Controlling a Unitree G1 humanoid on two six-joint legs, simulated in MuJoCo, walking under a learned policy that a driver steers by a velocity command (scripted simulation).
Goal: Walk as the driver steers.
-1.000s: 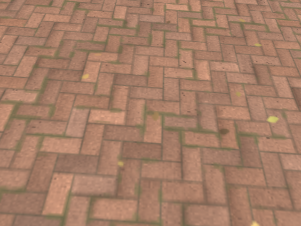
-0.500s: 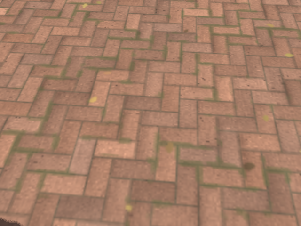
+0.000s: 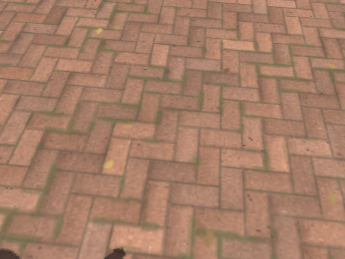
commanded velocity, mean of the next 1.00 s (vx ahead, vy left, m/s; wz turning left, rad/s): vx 0.50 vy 0.00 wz -0.50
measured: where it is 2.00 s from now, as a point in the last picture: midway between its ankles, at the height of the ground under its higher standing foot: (251, 187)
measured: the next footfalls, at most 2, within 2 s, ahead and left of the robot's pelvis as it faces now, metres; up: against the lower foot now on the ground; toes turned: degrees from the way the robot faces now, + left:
right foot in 0.42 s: +0.39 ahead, -0.16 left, +0.00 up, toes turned -16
left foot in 0.92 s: +0.73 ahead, -0.09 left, +0.00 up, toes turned -34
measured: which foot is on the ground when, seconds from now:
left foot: down 0.00-0.44, up 0.46-0.90, down 0.92-1.00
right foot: up 0.00-0.40, down 0.42-0.92, up 0.94-1.00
